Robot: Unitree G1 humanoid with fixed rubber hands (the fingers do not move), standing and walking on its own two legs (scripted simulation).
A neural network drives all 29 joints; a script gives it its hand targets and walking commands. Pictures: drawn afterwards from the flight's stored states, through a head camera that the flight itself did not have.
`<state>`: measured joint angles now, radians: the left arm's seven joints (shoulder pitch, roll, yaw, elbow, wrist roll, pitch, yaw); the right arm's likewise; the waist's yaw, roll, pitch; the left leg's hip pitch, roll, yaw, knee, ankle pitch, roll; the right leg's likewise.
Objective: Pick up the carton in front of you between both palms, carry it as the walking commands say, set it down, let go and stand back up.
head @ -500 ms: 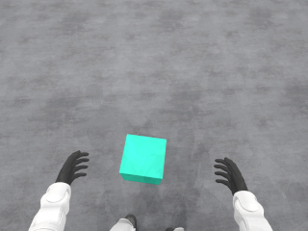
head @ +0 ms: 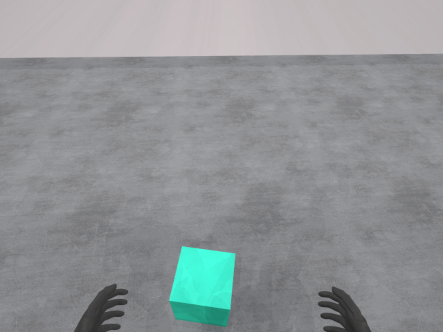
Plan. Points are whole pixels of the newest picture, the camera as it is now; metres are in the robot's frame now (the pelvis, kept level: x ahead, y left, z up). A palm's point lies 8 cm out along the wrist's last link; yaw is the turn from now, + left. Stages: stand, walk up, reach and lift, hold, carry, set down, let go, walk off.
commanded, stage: let go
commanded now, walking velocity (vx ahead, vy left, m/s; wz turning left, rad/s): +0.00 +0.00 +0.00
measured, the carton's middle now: (204, 287) +0.43 +0.06 -0.65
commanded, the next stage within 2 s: stand in 0.16 s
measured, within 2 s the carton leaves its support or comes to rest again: neither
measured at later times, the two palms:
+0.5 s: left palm out of the picture +0.16 +0.30 -0.09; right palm out of the picture +0.16 -0.27 -0.08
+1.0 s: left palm out of the picture +0.15 +0.30 -0.09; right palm out of the picture +0.14 -0.28 -0.09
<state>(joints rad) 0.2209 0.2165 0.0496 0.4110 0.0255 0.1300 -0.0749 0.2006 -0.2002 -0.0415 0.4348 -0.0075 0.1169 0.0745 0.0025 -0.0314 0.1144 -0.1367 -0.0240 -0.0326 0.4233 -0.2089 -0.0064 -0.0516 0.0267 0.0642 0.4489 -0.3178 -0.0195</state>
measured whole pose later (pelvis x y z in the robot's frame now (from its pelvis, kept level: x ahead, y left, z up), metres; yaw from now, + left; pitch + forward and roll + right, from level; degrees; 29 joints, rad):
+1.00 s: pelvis +0.02 +0.01 +0.00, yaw -1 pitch -1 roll +0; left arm 0.20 0.35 0.03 0.76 0.03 0.01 0.03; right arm 0.14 -0.34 -0.03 0.86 -0.03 -0.01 -0.02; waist -0.01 -0.02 0.01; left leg -0.20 -0.02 -0.01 0.48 -0.27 0.01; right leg -0.09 0.03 0.08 0.45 -0.34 0.00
